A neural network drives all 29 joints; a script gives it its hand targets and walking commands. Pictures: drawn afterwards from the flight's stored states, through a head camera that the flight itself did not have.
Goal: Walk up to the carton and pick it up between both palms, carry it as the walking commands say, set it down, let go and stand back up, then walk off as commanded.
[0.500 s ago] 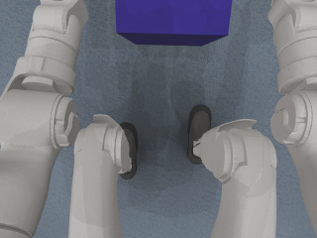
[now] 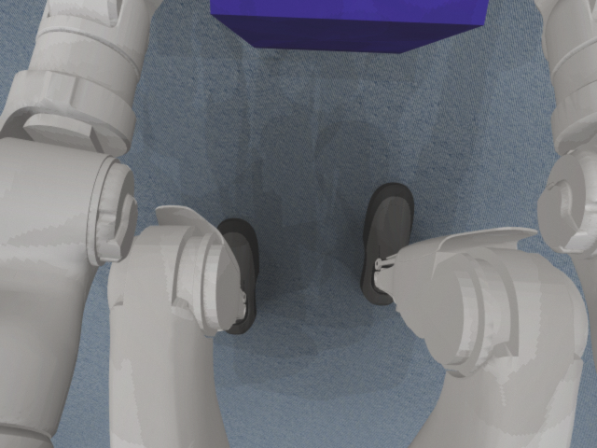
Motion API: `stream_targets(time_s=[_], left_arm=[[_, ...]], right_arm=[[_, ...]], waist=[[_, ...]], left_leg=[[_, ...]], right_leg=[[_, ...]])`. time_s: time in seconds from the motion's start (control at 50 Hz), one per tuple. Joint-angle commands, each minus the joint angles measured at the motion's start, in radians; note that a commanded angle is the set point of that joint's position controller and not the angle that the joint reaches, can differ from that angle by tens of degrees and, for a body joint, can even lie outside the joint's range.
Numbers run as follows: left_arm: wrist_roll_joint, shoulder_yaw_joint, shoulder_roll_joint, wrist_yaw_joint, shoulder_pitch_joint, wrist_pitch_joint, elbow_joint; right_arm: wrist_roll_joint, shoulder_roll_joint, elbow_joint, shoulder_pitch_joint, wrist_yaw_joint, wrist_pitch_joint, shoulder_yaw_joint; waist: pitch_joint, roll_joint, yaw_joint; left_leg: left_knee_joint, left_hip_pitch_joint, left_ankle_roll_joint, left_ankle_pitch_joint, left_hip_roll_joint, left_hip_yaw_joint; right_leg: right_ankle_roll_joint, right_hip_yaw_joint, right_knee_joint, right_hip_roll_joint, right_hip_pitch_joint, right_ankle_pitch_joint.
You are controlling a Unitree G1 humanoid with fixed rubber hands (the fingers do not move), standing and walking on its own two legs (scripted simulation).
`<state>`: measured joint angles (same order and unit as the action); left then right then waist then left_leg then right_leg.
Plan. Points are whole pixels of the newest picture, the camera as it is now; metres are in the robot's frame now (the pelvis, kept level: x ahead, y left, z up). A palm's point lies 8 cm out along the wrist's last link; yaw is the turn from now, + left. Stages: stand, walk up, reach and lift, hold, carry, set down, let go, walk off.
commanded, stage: reach and lift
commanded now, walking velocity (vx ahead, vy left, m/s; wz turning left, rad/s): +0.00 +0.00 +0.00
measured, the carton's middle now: out of the picture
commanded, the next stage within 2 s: none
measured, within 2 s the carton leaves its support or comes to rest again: leaves its support in 1.32 s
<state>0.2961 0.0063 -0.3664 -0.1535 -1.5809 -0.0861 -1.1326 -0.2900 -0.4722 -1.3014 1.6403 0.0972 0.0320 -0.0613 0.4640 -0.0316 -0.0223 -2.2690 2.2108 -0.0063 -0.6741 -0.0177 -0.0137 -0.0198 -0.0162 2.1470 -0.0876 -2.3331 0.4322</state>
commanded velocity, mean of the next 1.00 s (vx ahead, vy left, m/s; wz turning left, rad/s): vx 0.00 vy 0.00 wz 0.00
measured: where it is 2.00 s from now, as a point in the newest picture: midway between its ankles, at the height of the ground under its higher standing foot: (310, 278)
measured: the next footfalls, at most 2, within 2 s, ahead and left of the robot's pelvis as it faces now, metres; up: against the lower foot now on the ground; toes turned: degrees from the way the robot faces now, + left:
none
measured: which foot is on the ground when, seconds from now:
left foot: down 0.00-1.00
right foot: down 0.00-1.00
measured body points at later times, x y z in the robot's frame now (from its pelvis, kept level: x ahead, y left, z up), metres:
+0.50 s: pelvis +0.00 +0.00 +0.01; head +0.38 -0.03 +0.22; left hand +0.58 +0.11 -0.17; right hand +0.58 -0.19 -0.18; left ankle +0.09 +0.12 -0.33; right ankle +0.15 -0.13 -0.33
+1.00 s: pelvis +0.00 -0.01 +0.00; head +0.38 -0.02 +0.22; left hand +0.58 +0.11 -0.18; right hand +0.58 -0.19 -0.18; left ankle +0.09 +0.12 -0.33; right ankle +0.15 -0.13 -0.33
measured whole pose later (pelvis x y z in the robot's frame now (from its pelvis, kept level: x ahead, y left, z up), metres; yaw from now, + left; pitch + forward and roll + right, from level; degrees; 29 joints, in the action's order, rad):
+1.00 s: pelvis +0.00 -0.01 +0.00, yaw +2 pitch +34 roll +1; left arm 0.03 -0.27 -0.23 -0.05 -1.56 -0.21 -0.97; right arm -0.06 -0.39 -1.15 1.64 -0.01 0.18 -0.21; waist 0.50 -0.02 -0.05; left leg -2.28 2.20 -0.04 -0.67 -0.06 0.01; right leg -0.01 -0.03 2.18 -0.06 -2.30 0.46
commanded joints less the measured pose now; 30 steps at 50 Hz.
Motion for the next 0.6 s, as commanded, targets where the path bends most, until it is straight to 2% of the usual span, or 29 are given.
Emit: stream_targets(time_s=[0.0, 0.14, 0.42, 0.5, 0.58], left_arm=[[-0.006, -0.018, -0.095, 0.006, -0.271, 0.015, 0.074], [-0.039, -0.037, -0.064, 0.017, -0.277, 0.014, 0.046], [-0.102, -0.069, 0.002, 0.014, -0.33, 0.021, 0.079], [-0.097, -0.052, 0.066, 0.026, -0.352, 0.021, 0.096], [-0.094, -0.013, 0.218, 0.064, -0.39, 0.016, 0.111]], right_arm=[[0.014, -0.121, 0.063, 0.277, -0.005, -0.018, -0.017], [0.049, -0.091, 0.039, 0.287, -0.016, -0.019, -0.034], [0.081, -0.019, 0.066, 0.355, 0.001, -0.019, -0.033], [0.097, 0.03, 0.079, 0.369, 0.001, -0.02, -0.029], [0.099, 0.19, 0.096, 0.409, -0.03, -0.015, 0.011]], waist=[[-1.298, 0.027, -0.032], [-1.217, 0.024, -0.032], [-1.259, 0.04, -0.02], [-1.259, 0.041, -0.042], [-1.238, 0.032, -0.046]], left_leg=[[0.256, -0.377, -0.044, 0.312, -0.025, -0.015], [0.277, -0.355, -0.043, 0.288, -0.033, -0.013], [0.278, -0.374, -0.042, 0.279, -0.053, -0.026], [0.273, -0.37, -0.043, 0.281, -0.061, -0.027], [0.273, -0.365, -0.044, 0.281, -0.074, -0.026]], right_leg=[[0.013, 0.014, -0.052, 0.064, 0.88, -0.323], [0.009, 0.014, -0.074, 0.072, 0.853, -0.292], [0.015, 0.021, -0.081, 0.105, 0.927, -0.3], [0.016, 0.026, -0.079, 0.111, 0.946, -0.315], [0.013, 0.032, -0.073, 0.116, 0.942, -0.32]])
